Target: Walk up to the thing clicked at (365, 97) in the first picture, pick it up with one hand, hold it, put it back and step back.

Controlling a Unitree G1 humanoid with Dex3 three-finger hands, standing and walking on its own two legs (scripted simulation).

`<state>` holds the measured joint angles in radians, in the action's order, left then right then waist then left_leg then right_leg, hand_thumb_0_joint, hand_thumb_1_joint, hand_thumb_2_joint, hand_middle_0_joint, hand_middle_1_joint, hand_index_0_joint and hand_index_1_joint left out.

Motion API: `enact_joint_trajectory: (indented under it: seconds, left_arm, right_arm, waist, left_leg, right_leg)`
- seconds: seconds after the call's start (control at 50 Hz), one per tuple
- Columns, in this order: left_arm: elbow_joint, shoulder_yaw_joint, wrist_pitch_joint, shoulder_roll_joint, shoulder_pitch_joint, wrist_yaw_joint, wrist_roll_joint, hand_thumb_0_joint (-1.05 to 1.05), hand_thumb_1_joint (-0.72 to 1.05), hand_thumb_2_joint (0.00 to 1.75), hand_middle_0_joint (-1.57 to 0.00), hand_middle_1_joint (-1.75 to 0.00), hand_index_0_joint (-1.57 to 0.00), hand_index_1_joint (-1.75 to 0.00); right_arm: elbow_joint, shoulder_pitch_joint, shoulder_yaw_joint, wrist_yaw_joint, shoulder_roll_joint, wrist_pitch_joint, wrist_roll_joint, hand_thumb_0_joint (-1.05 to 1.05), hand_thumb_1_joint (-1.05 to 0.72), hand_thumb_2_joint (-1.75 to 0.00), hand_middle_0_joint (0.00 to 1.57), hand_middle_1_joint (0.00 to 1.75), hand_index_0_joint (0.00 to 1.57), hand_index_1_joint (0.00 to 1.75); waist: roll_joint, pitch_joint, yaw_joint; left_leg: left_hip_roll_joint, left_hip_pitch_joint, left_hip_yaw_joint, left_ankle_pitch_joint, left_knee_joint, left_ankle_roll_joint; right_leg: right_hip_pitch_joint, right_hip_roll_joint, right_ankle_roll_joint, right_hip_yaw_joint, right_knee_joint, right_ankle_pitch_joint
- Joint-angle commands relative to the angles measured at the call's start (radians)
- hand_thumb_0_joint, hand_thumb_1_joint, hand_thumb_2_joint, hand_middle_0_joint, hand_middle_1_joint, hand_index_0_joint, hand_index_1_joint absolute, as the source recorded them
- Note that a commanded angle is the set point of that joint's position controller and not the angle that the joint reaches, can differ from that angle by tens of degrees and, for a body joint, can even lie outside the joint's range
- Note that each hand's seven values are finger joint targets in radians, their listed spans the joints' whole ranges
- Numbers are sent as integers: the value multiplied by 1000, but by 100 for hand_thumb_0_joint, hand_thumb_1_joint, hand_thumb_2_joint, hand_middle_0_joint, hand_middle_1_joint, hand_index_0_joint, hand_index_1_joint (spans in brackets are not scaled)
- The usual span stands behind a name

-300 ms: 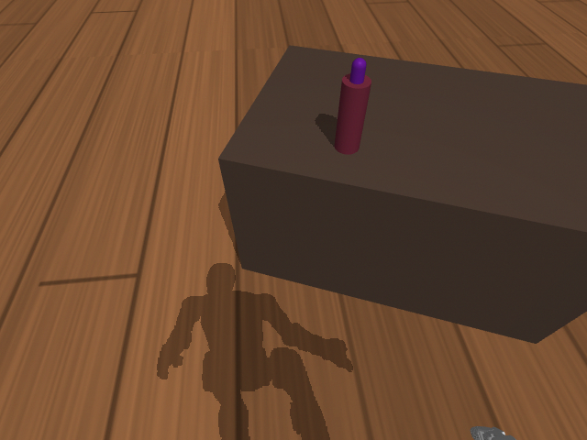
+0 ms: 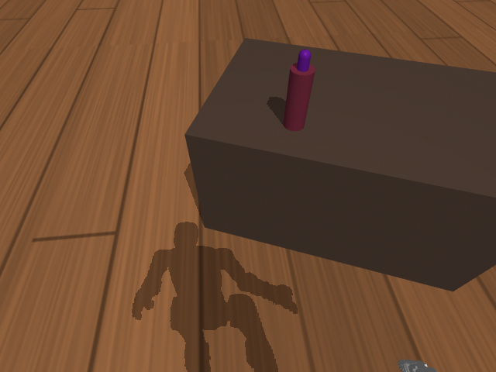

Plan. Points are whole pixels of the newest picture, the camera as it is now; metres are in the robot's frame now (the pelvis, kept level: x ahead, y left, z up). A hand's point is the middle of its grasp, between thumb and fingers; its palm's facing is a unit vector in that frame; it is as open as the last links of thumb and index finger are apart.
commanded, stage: stand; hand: left
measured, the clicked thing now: (299, 91) +0.84 -0.17 -0.05
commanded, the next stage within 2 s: walk up in 0.82 s
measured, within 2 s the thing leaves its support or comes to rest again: neither
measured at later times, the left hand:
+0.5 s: hand out of the picture +0.08 +0.25 -0.16, palm faces -0.02 -0.94 -0.34, open 7.4 cm
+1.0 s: hand out of the picture +0.09 +0.25 -0.15, palm faces -0.10 -0.93 -0.34, open 7.4 cm
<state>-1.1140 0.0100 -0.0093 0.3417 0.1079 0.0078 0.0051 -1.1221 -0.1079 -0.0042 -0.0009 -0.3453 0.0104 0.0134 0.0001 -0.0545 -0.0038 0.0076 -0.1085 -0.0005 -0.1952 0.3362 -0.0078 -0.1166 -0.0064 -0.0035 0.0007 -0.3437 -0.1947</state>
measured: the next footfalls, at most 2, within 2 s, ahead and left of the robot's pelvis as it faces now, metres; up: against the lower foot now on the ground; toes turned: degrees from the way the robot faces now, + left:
right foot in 1.12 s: +0.13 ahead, -0.25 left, +0.00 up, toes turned -13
left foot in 1.40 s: +0.21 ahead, -0.04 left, +0.00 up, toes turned -9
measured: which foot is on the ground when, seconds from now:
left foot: down 0.00-1.00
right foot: down 0.00-0.84, up 0.86-1.00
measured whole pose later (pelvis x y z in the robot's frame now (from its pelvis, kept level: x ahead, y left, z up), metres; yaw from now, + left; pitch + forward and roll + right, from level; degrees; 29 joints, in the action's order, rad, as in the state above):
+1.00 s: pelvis +0.01 -0.03 -0.01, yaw -6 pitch -2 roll +2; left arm -0.98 -0.10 0.07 0.43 0.21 0.11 0.05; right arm -1.00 -0.21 0.08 0.02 -0.38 0.07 0.05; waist 0.05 -0.07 -0.02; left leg 0.05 -0.09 -0.09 -0.27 0.40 -0.01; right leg -0.41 -0.06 0.00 -0.07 -0.87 -0.39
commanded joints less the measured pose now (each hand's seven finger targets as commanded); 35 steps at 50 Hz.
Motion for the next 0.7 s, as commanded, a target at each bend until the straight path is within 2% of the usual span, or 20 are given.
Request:
enact_joint_trajectory:
  seconds: [0.0,0.14,0.24,0.32,0.36,0.44,0.58,0.68]
  left_arm:
    - [60,-43,-23,211,-39,-18,3,0,90,90,-20,-30,-20,-30]
    - [60,-45,-23,214,-42,-18,1,0,90,90,-20,-30,-20,-30]
    - [59,-46,-20,213,-46,-18,2,0,90,90,-20,-30,-20,-30]
    - [62,-46,-22,213,-42,-19,4,0,90,90,-20,-30,-20,-30]
    - [58,-45,-21,212,-42,-19,0,0,90,90,-20,-30,-20,-30]
    - [62,-46,-23,215,-37,-19,4,0,90,90,-20,-30,-20,-30]
    - [56,-49,-19,220,-35,-17,4,0,90,90,-20,-30,-20,-30]
    - [54,-47,-21,213,-30,-17,4,0,90,90,-20,-30,-20,-30]
  right_arm:
    - [61,45,44,11,-206,22,-6,0,-90,-90,20,30,20,30]
    - [62,34,42,11,-209,23,-5,0,-90,-90,20,30,20,30]
    - [61,35,42,13,-209,24,-5,0,-90,-90,20,30,20,30]
    - [65,42,46,13,-210,23,-6,0,-90,-90,20,30,20,30]
    - [61,33,44,13,-210,23,-6,0,-90,-90,20,30,20,30]
    - [63,43,47,12,-215,22,-7,0,-90,-90,20,30,20,30]
    - [58,30,42,12,-210,23,-5,0,-90,-90,20,30,20,30]
    - [58,32,42,11,-212,24,-6,0,-90,-90,20,30,20,30]
  waist:
    - [2,82,1]
    - [1,86,1]
    - [-2,77,2]
    - [8,92,2]
    - [4,67,3]
    - [2,78,1]
    - [-3,68,1]
    - [8,69,1]
  left_leg:
    - [120,20,91,184,-48,31]
    - [122,18,89,195,-51,33]
    - [123,19,93,189,-60,29]
    - [123,30,91,219,-49,30]
    - [119,13,92,190,-61,29]
    - [121,32,93,194,-54,31]
    - [120,6,97,140,-73,32]
    - [119,21,97,161,-69,31]
  right_leg:
    - [20,-118,33,-87,50,176]
    - [38,-122,31,-89,51,193]
    - [30,-121,32,-88,53,169]
    - [38,-121,31,-83,50,201]
    - [32,-121,30,-86,56,179]
    - [26,-119,29,-85,63,176]
    - [34,-123,31,-90,64,140]
    - [21,-121,28,-85,68,143]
